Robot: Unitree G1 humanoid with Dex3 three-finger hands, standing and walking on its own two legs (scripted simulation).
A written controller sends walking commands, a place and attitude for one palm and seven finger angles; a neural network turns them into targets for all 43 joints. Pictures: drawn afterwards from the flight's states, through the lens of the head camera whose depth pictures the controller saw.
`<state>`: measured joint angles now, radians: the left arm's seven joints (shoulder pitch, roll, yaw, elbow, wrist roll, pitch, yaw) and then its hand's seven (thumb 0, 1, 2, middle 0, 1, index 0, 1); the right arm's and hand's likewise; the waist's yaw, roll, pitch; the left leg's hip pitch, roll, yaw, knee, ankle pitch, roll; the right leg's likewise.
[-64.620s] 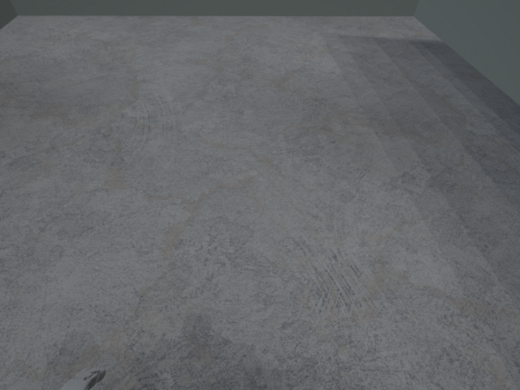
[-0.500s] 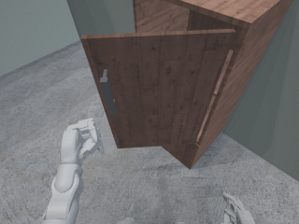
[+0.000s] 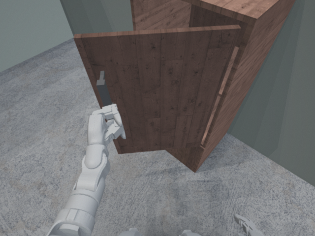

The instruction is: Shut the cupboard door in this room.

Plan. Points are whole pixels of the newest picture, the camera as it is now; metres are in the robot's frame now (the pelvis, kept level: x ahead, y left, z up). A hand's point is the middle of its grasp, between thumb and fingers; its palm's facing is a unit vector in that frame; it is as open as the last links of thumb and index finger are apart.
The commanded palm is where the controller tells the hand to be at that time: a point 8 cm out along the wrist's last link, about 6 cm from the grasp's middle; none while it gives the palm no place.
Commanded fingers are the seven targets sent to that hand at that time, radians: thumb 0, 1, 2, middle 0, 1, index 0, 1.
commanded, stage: bring the fist close to the handle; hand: left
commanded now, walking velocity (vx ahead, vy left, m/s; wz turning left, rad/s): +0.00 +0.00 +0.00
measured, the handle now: (107, 96) +0.48 +0.16 +0.06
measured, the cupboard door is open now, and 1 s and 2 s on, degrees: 47 43 31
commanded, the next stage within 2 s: push the door shut along its arc in 0.34 s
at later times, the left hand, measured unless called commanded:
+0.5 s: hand (123, 122) +0.39 +0.10 +0.07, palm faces +0.08 -1.00 -0.03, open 3.1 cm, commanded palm +0.36 +0.16 +0.07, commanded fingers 0.00 0.90 0.90 -1.30 -1.50 -1.30 -1.50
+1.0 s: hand (121, 107) +0.44 +0.11 +0.07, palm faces -0.01 -1.00 -0.02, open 3.1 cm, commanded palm +0.42 +0.16 +0.07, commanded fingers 0.00 0.90 0.90 -1.30 -1.50 -1.30 -1.50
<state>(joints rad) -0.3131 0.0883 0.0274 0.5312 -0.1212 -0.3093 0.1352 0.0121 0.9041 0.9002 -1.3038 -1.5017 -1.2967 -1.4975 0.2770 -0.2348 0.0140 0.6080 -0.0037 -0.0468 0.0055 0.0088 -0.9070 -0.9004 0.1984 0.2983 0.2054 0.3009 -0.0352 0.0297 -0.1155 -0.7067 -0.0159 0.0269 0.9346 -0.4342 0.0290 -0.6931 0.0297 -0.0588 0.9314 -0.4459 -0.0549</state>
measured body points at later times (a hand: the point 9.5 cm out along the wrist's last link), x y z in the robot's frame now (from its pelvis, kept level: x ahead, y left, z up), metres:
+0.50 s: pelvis -0.01 +0.00 +0.00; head +0.05 -0.01 +0.44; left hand +0.38 +0.15 +0.07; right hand +0.11 -0.25 -0.12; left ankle +0.01 +0.10 -0.69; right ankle +0.01 -0.08 -0.69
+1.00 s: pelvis +0.00 +0.01 -0.01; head +0.07 +0.00 +0.44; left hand +0.43 +0.17 +0.07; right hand +0.05 -0.25 -0.13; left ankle +0.01 +0.10 -0.69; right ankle +0.01 -0.08 -0.69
